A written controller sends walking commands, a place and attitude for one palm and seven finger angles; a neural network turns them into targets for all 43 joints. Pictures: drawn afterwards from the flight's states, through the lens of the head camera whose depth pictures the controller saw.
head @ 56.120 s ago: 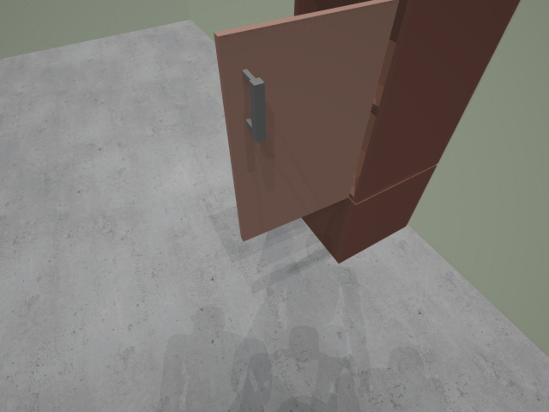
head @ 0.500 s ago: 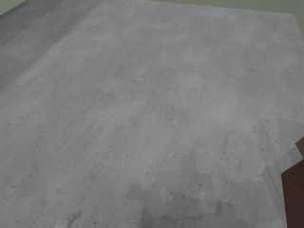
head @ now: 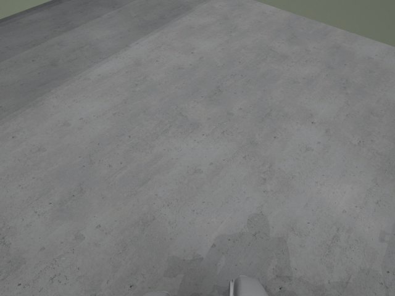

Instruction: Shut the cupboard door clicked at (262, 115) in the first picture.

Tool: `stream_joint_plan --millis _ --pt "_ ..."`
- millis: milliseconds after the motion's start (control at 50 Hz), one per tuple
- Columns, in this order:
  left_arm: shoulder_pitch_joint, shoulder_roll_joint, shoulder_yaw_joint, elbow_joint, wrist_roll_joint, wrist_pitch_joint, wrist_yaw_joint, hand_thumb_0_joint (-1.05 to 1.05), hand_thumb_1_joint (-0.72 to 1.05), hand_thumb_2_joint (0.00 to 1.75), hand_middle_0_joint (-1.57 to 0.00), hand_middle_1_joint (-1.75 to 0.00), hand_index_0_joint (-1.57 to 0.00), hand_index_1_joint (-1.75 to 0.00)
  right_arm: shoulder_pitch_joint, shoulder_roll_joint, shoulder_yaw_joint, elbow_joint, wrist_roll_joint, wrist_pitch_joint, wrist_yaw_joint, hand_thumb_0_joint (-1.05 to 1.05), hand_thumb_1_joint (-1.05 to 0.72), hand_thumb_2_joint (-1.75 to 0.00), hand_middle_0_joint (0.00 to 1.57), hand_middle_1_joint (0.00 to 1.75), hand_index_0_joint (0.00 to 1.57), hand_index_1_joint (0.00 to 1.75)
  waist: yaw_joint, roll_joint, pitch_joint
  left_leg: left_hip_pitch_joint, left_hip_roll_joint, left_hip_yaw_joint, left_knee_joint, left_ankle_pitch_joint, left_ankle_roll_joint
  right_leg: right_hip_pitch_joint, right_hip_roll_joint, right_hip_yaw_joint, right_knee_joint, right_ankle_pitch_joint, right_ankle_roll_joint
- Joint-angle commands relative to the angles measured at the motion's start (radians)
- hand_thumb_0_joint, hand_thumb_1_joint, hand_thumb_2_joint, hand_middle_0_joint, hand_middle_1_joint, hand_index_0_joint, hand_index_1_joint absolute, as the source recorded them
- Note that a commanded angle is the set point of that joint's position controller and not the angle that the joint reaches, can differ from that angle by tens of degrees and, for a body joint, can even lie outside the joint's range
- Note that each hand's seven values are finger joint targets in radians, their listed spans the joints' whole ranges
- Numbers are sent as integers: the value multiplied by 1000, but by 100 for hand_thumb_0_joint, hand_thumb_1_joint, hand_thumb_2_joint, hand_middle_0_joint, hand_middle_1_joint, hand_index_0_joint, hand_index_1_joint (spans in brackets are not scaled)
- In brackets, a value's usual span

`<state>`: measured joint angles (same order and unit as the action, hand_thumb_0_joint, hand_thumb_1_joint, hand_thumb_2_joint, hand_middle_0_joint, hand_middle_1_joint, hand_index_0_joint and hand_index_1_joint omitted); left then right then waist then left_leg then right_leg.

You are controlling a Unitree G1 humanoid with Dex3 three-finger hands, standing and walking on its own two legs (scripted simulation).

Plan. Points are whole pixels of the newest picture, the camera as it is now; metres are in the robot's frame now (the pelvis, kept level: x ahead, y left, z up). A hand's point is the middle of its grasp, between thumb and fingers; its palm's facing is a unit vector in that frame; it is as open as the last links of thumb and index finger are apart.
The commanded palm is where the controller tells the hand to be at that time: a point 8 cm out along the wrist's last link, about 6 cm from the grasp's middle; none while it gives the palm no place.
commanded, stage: walk to a spot facing it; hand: left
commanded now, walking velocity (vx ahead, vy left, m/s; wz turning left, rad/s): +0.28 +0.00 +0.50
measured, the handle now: out of the picture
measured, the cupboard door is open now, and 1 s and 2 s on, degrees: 19 19 19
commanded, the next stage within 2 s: turn to face it in 0.60 s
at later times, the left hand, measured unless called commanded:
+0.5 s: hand (133, 286) +0.15 +0.15 -0.14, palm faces +0.31 -0.91 -0.26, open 7.2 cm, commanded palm none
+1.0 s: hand (105, 287) +0.15 +0.21 -0.17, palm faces +0.43 -0.88 -0.19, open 7.4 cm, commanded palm none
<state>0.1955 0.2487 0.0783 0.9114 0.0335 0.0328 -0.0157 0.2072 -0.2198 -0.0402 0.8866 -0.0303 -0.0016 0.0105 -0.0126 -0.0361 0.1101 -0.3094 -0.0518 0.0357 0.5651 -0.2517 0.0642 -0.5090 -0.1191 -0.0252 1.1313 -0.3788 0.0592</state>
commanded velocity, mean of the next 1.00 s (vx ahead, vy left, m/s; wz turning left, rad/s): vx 0.05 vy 0.00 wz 0.19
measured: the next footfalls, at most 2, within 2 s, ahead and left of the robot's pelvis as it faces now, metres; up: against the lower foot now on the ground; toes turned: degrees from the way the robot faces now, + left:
right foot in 0.24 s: +0.20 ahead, -0.14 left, +0.00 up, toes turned +4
left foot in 0.72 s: +0.24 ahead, +0.11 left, +0.00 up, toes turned +31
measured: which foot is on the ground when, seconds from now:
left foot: down 0.00-0.24, up 0.26-0.70, down 0.72-1.00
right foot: up 0.00-0.22, down 0.24-0.70, up 0.72-1.00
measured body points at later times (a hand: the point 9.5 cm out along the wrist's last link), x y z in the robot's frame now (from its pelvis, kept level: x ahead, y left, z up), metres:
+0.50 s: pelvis +0.15 -0.05 +0.02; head +0.20 -0.06 +0.46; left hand +0.14 +0.19 -0.12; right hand +0.28 -0.29 -0.14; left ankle +0.12 +0.09 -0.64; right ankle +0.16 -0.15 -0.73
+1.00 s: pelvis +0.20 +0.03 +0.01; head +0.21 +0.05 +0.46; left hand +0.13 +0.26 -0.15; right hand +0.40 -0.13 -0.12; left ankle +0.21 +0.09 -0.73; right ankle +0.25 -0.14 -0.67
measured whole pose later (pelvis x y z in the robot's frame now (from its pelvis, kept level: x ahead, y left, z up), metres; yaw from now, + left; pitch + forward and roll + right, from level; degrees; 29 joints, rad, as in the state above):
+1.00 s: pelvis +0.20 +0.03 +0.01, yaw +22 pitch -1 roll -2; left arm 0.25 0.20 0.05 0.97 0.03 0.07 0.01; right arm 0.11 -0.15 0.00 0.91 -0.02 0.03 -0.02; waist 0.04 -0.01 0.07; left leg -0.25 0.00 0.16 0.48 -0.22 0.10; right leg -0.40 -0.06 0.01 0.93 -0.41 0.05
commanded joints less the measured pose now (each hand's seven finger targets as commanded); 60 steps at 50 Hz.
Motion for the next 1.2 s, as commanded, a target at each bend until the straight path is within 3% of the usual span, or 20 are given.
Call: stream_joint_plan --millis 0,120,180,200,220,240,280,320,360,500,580,640,660,680,700,720,760,900,1100,1180 --pt "-30 68 16 -96 -1 -32 -6 0 90 90 -20 -30 -20 -30 62 -191 -55 -41 4 -30 -20 0 -90 -90 20 30 20 30 -17 125 -92 88 250 -346 -351 -148 136 -83 5 21 -124 76 12" --pt "-83 60 5 -131 -4 -46 -6 0 90 90 -20 -30 -20 -30 73 -184 -60 -18 2 -23 -13 0 -90 -90 20 30 20 30 -19 135 -82 92 231 -341 -300 -72 135 39 62 -14 -423 104 18" --pt "57 81 15 -91 -3 -66 -2 0 90 90 -20 -30 -20 -30 21 -166 -57 -22 12 -18 -13 0 -90 -90 20 30 20 30 54 92 -120 -56 171 -300 -119 -32 83 363 98 -24 -649 168 8" --pt "156 142 32 -62 2 -80 7 0 90 90 -20 -30 -20 -30 22 -123 -52 -26 22 -23 -7 0 -90 -90 20 30 20 30 98 -47 -162 -216 82 -221 58 -134 31 580 -22 105 -766 92 -18" --pt "242 244 51 -52 12 -85 20 0 90 90 -20 -30 -20 -30 46 -51 -40 -48 28 -31 -6 0 -90 -90 20 30 20 30 126 -347 -239 -372 -56 -69 407 -357 -37 707 -325 472 -883 24 -120" --pt "218 227 45 -55 -3 -76 29 0 90 90 -20 -30 -20 -30 31 -115 -55 -47 14 -21 -5 0 -90 -90 20 30 20 30 99 -268 -180 -396 -1 -106 622 -376 -43 573 -390 533 -928 -13 -188" --pt "61 136 27 -92 -4 -73 40 0 90 90 -20 -30 -20 -30 47 -101 -58 -17 7 -5 3 0 -90 -90 20 30 20 30 25 -170 -77 -378 74 -120 740 -203 -50 387 -330 403 -950 -111 -186" --pt "25 70 6 -91 -10 -81 41 0 90 90 -20 -30 -20 -30 35 -80 -49 5 5 8 16 0 -90 -90 20 30 20 30 -4 -105 -73 -325 102 -96 725 -101 -73 341 -243 133 -897 225 -150" --pt "68 63 4 -67 -9 -92 43 0 90 90 -20 -30 -20 -30 35 -43 -39 5 10 17 21 0 -90 -90 20 30 20 30 -10 -95 -104 -323 91 -63 677 -83 -89 412 -213 -8 -822 613 -135" --pt "136 94 11 -34 -7 -74 50 0 90 90 -20 -30 -20 -30 -85 -29 -20 -39 11 39 26 0 -90 -90 20 30 20 30 20 -129 -109 -292 95 36 387 -77 -100 522 -222 -157 -754 836 -130" --pt "144 132 20 -34 -2 -61 49 0 90 90 -20 -30 -20 -30 -131 -45 -18 -70 13 33 29 0 -90 -90 20 30 20 30 32 -171 -94 -212 71 87 199 -106 -75 535 -253 -170 -683 876 -139" --pt "117 170 33 -51 -8 -55 45 0 90 90 -20 -30 -20 -30 -35 -95 -33 -61 9 25 24 0 -90 -90 20 30 20 30 -27 -128 -154 20 22 115 33 -8 -44 463 -247 -221 -509 863 -104" --pt "104 162 30 -58 -13 -52 44 0 90 90 -20 -30 -20 -30 64 -153 -48 -43 5 17 25 0 -90 -90 20 30 20 30 -83 -17 -224 232 77 28 -76 211 -23 334 -213 -238 -303 671 -63" --pt "115 86 12 -95 -31 -47 36 0 90 90 -20 -30 -20 -30 144 -279 -78 -33 -3 4 13 0 -90 -90 20 30 20 30 -110 317 -307 452 398 -394 -109 722 133 11 -27 -230 -19 -138 23" --pt "73 75 -7 -119 -23 -29 49 0 90 90 -20 -30 -20 -30 185 -307 -75 -14 16 13 -7 0 -90 -90 20 30 20 30 -118 281 -367 456 482 -447 -124 931 214 -30 19 -52 99 -336 4" --pt "83 74 -3 -117 -21 -22 58 0 90 90 -20 -30 -20 -30 126 -265 -59 -29 16 18 -16 0 -90 -90 20 30 20 30 -76 151 -308 344 477 -318 -134 747 215 6 -13 5 96 -295 -16" --pt "118 54 -9 -47 -11 -13 53 0 90 90 -20 -30 -20 -30 -44 -176 -25 -74 10 1 -34 0 -90 -90 20 30 20 30 -11 215 -222 203 379 -238 -202 416 143 25 -14 19 48 -169 -4" --pt "141 23 -12 37 -6 27 30 0 90 90 -20 -30 -20 -30 -63 -118 -8 -25 11 7 -48 0 -90 -90 20 30 20 30 20 130 -109 78 341 -110 -324 87 95 117 48 39 -167 -32 -8" --pt "23 -1 6 -29 -4 22 9 0 90 90 -20 -30 -20 -30 24 -135 -44 17 2 16 -48 0 -90 -90 20 30 20 30 -20 156 -119 187 419 -38 -244 201 109 103 78 -34 -345 -62 -22" --pt "75 10 11 -23 -6 9 9 0 90 90 -20 -30 -20 -30 17 -146 -51 22 10 15 -45 0 -90 -90 20 30 20 30 16 153 -177 208 401 54 -94 367 58 234 96 -59 -576 111 -44"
